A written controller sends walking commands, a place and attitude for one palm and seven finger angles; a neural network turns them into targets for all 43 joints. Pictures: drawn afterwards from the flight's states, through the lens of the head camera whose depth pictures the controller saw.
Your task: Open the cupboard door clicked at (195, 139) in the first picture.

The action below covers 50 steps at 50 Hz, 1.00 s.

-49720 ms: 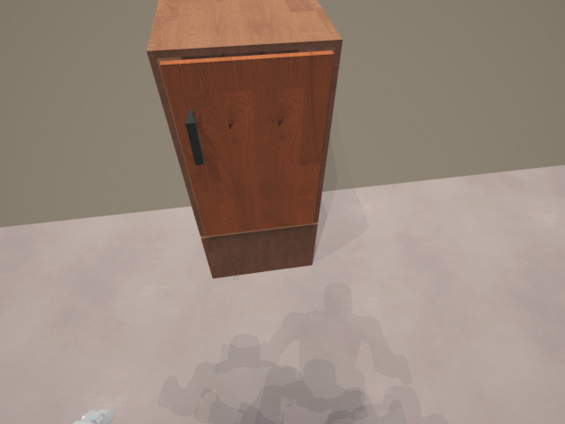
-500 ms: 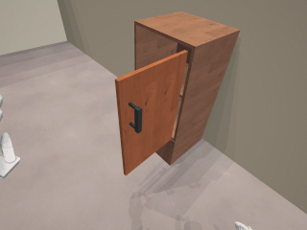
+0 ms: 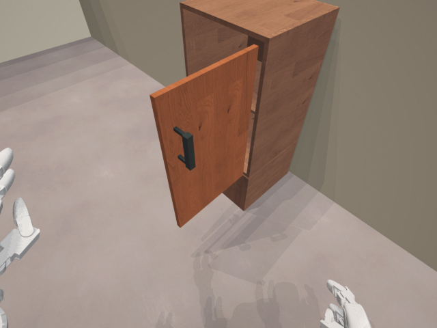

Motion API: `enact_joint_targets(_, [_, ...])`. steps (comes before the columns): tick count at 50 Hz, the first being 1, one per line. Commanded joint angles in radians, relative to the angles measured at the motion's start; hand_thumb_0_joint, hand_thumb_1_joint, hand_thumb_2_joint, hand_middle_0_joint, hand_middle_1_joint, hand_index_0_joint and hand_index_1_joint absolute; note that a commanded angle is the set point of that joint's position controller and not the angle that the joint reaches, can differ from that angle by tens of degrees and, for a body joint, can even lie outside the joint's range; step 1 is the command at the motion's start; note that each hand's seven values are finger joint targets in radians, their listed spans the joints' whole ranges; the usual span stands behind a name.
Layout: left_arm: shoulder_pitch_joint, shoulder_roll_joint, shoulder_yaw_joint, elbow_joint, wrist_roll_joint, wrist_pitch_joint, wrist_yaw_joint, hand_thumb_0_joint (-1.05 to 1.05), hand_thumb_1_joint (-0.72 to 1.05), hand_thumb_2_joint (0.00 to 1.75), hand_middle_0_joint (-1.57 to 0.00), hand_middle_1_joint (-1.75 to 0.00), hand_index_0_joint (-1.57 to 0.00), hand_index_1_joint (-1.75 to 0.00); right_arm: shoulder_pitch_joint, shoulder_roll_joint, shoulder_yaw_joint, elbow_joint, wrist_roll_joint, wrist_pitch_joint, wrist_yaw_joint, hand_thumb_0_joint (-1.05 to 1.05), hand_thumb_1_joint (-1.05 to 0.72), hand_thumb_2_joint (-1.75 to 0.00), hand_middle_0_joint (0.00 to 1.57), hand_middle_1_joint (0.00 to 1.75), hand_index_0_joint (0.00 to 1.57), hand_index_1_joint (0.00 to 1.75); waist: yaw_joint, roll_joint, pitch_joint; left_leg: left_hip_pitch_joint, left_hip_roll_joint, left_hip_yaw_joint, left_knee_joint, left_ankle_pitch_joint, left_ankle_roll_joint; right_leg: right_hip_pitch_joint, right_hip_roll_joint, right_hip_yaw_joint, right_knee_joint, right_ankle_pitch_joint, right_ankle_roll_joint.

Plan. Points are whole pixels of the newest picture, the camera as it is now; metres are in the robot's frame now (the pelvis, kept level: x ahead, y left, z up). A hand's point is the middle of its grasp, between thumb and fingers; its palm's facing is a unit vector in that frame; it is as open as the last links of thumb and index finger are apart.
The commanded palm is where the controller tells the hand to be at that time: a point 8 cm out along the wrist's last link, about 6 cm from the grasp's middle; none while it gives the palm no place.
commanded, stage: stop stepping back and stand still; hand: left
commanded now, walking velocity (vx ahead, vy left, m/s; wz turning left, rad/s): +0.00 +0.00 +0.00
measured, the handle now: (184, 148) +0.56 +0.14 -0.03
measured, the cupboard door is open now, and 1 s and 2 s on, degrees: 92 92 92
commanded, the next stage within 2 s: let the arm hang, fingers relaxed in 0.66 s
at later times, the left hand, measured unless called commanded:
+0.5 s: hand out of the picture +0.17 +0.30 +0.15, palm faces +0.42 -0.79 -0.44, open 7.5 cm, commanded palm +0.11 +0.34 +0.18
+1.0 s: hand out of the picture +0.06 +0.24 -0.15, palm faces +0.00 -0.97 -0.24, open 7.4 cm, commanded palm none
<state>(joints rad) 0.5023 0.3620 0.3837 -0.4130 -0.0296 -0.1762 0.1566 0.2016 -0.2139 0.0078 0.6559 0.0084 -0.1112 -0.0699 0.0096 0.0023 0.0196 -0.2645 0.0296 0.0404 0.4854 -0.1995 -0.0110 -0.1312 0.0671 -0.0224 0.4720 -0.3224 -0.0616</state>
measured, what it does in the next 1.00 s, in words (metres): shifts its weight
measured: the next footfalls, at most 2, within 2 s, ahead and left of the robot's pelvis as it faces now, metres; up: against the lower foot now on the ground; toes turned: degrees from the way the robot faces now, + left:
none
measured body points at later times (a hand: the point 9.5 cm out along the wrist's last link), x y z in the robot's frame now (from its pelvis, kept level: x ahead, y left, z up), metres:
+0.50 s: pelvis -0.03 +0.03 +0.01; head -0.02 +0.04 +0.46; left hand +0.14 +0.34 +0.18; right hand +0.13 -0.19 -0.08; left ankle +0.03 +0.13 -0.74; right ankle -0.04 -0.07 -0.74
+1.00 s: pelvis -0.03 +0.04 +0.00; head -0.02 +0.04 +0.45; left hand +0.06 +0.29 -0.13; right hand +0.09 -0.21 -0.13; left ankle +0.03 +0.13 -0.74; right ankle -0.04 -0.07 -0.74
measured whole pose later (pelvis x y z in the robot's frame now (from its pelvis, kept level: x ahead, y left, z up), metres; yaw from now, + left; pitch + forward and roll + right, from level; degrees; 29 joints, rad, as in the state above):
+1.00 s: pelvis -0.03 +0.04 +0.00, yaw +2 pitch +0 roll -1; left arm 0.25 0.22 0.00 0.77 0.03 0.05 0.00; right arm 0.13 -0.27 0.02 0.91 -0.03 -0.01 0.01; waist -0.02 0.01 0.02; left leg -0.35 -0.03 0.04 0.50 -0.15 0.06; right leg -0.23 0.01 -0.03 0.53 -0.30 -0.01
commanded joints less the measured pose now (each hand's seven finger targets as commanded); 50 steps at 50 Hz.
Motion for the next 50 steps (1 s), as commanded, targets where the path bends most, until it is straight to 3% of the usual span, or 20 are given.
enact_joint_targets(1, [0.027, 0.241, 0.163, -0.284, -0.007, -0.072, 0.019, 0.0, 0.9, 0.9, -0.2, -0.3, -0.2, -0.3, -0.076, -0.099, -0.04, -0.183, -0.001, -0.044, -0.009, 0.0, -0.9, -0.9, 0.2, 0.3, 0.2, 0.3, -0.011, 0.02, -0.148, 0.112, 0.042, -0.038, 0.002, 0.282, 0.044, -0.02, -0.126, 0.12, -0.105, 0.445, 0.08])
enact_joint_targets(4, [0.056, 0.249, 0.184, -0.277, -0.019, -0.07, 0.019, 0.0, 0.9, 0.9, -0.2, -0.3, -0.2, -0.3, -0.077, -0.104, -0.043, -0.191, -0.005, -0.03, -0.009, 0.0, -0.9, -0.9, 0.2, 0.3, 0.2, 0.3, -0.014, 0.069, -0.127, 0.102, 0.034, -0.044, -0.016, 0.208, 0.032, -0.049, -0.129, 0.133, -0.139, 0.354, 0.062])
enact_joint_targets(14, [-0.029, 0.213, 0.111, -0.236, -0.018, -0.052, 0.01, 0.0, 0.9, 0.9, -0.2, -0.3, -0.2, -0.3, -0.079, -0.122, -0.037, -0.196, -0.007, -0.033, -0.022, 0.0, -0.9, -0.9, 0.2, 0.3, 0.2, 0.3, -0.022, 0.061, -0.063, 0.095, 0.045, -0.083, -0.125, 0.022, 0.034, -0.11, -0.082, 0.095, -0.208, 0.11, 0.067])
enact_joint_targets(17, [-0.032, 0.212, 0.109, -0.255, -0.012, -0.052, 0.013, 0.0, 0.9, 0.9, -0.2, -0.3, -0.2, -0.3, -0.079, -0.121, -0.035, -0.197, -0.007, -0.037, -0.024, 0.0, -0.9, -0.9, 0.2, 0.3, 0.2, 0.3, -0.018, 0.063, -0.076, 0.082, 0.047, -0.093, -0.148, -0.005, 0.035, -0.083, -0.075, 0.083, -0.198, 0.098, 0.065])
enact_joint_targets(19, [-0.031, 0.242, 0.136, -0.275, -0.01, -0.055, 0.018, 0.0, 0.9, 0.9, -0.2, -0.3, -0.2, -0.3, -0.084, -0.123, -0.035, -0.194, -0.011, -0.043, -0.026, 0.0, -0.9, -0.9, 0.2, 0.3, 0.2, 0.3, -0.015, 0.083, -0.085, 0.075, 0.05, -0.103, -0.167, -0.029, 0.033, -0.074, -0.071, 0.074, -0.193, 0.082, 0.065])
enact_joint_targets(22, [0.001, 0.226, 0.136, -0.271, -0.01, -0.057, 0.02, 0.0, 0.9, 0.9, -0.2, -0.3, -0.2, -0.3, -0.082, -0.115, -0.031, -0.196, -0.012, -0.045, -0.025, 0.0, -0.9, -0.9, 0.2, 0.3, 0.2, 0.3, -0.013, 0.103, -0.081, 0.036, 0.057, -0.117, -0.192, -0.08, 0.036, -0.047, -0.067, 0.063, -0.176, 0.067, 0.063])
enact_joint_targets(29, [0.054, 0.228, 0.152, -0.243, -0.015, -0.064, 0.02, 0.0, 0.9, 0.9, -0.2, -0.3, -0.2, -0.3, -0.079, -0.117, -0.033, -0.183, -0.017, -0.056, -0.024, 0.0, -0.9, -0.9, 0.2, 0.3, 0.2, 0.3, -0.013, 0.09, -0.083, 0.012, 0.061, -0.126, -0.214, -0.119, 0.028, -0.039, -0.06, 0.051, -0.175, 0.065, 0.063])
enact_joint_targets(31, [0.047, 0.204, 0.131, -0.241, -0.014, -0.065, 0.019, 0.0, 0.9, 0.9, -0.2, -0.3, -0.2, -0.3, -0.073, -0.115, -0.033, -0.182, -0.013, -0.057, -0.022, 0.0, -0.9, -0.9, 0.2, 0.3, 0.2, 0.3, -0.017, 0.081, -0.081, 0.012, 0.06, -0.122, -0.206, -0.1, 0.026, -0.039, -0.063, 0.051, -0.173, 0.077, 0.062])
enact_joint_targets(34, [0.04, 0.228, 0.149, -0.244, -0.014, -0.066, 0.02, 0.0, 0.9, 0.9, -0.2, -0.3, -0.2, -0.3, -0.078, -0.119, -0.037, -0.177, -0.017, -0.061, -0.024, 0.0, -0.9, -0.9, 0.2, 0.3, 0.2, 0.3, -0.014, 0.078, -0.098, 0.038, 0.055, -0.111, -0.193, -0.07, 0.024, -0.047, -0.065, 0.053, -0.181, 0.092, 0.062])
enact_joint_targets(37, [0.036, 0.206, 0.129, -0.233, -0.013, -0.065, 0.019, 0.0, 0.9, 0.9, -0.2, -0.3, -0.2, -0.3, -0.074, -0.115, -0.036, -0.178, -0.014, -0.058, -0.023, 0.0, -0.9, -0.9, 0.2, 0.3, 0.2, 0.3, -0.016, 0.069, -0.095, 0.042, 0.05, -0.108, -0.183, -0.043, 0.022, -0.049, -0.068, 0.055, -0.183, 0.101, 0.061])
enact_joint_targets(38, [-0.045, 0.015, -0.283, 0.564, 0.067, 0.078, -0.126, 0.0, 0.9, 0.9, -0.2, -0.3, -0.2, -0.3, -0.142, -0.286, -0.076, 0.084, -0.001, -0.091, 0.071, 0.0, -0.9, -0.9, 0.2, 0.3, 0.2, 0.3, -0.042, 0.072, -0.013, -0.074, 0.088, -0.148, -0.007, 0.191, 0.038, -0.156, -0.148, 0.012, -0.033, 0.195, 0.03])
enact_joint_targets(39, [-0.048, 0.002, -0.269, 0.595, 0.06, 0.149, -0.146, 0.0, 0.9, 0.9, -0.2, -0.3, -0.2, -0.3, -0.048, -0.232, -0.08, 0.097, -0.002, -0.031, 0.069, 0.0, -0.9, -0.9, 0.2, 0.3, 0.2, 0.3, -0.034, 0.054, -0.097, 0.056, 0.091, -0.109, 0.005, 0.314, 0.022, -0.185, -0.154, 0.079, -0.064, 0.185, 0.026])
enact_joint_targets(40, [-0.078, 0.0, -0.277, 0.62, 0.057, 0.16, -0.148, 0.0, 0.9, 0.9, -0.2, -0.3, -0.2, -0.3, -0.018, -0.232, -0.074, 0.1, -0.011, -0.003, 0.068, 0.0, -0.9, -0.9, 0.2, 0.3, 0.2, 0.3, -0.03, 0.016, -0.13, 0.046, 0.109, -0.143, 0.003, 0.281, 0.046, -0.178, -0.137, 0.059, -0.031, 0.097, 0.016])
enact_joint_targets(42, [-0.127, 0.021, -0.288, 0.72, 0.064, 0.162, -0.15, 0.0, 0.9, 0.9, -0.2, -0.3, -0.2, -0.3, -0.046, -0.242, -0.058, 0.1, -0.021, 0.032, 0.066, 0.0, -0.9, -0.9, 0.2, 0.3, 0.2, 0.3, -0.016, -0.088, -0.108, -0.02, 0.117, -0.194, -0.043, 0.202, 0.079, -0.133, -0.112, 0.052, 0.006, 0.05, 0.014])
enact_joint_targets(44, [-0.172, 0.031, -0.301, 0.857, 0.066, 0.162, -0.151, 0.0, 0.9, 0.9, -0.2, -0.3, -0.2, -0.3, -0.069, -0.235, -0.049, 0.126, -0.03, 0.052, 0.068, 0.0, -0.9, -0.9, 0.2, 0.3, 0.2, 0.3, -0.007, -0.157, -0.089, -0.024, 0.103, -0.195, -0.058, 0.166, 0.078, -0.129, -0.128, 0.079, -0.012, 0.058, 0.006])
enact_joint_targets(50, [-0.214, 0.007, -0.347, 1.231, 0.052, 0.178, -0.138, 0.0, 0.9, 0.9, -0.2, -0.3, -0.2, -0.3, -0.058, -0.151, -0.018, 0.244, -0.037, 0.101, 0.062, 0.0, -0.9, -0.9, 0.2, 0.3, 0.2, 0.3, -0.01, 0.073, -0.048, -0.002, 0.065, -0.17, -0.129, 0.036, 0.057, -0.089, -0.153, 0.111, -0.082, 0.044, 0.01])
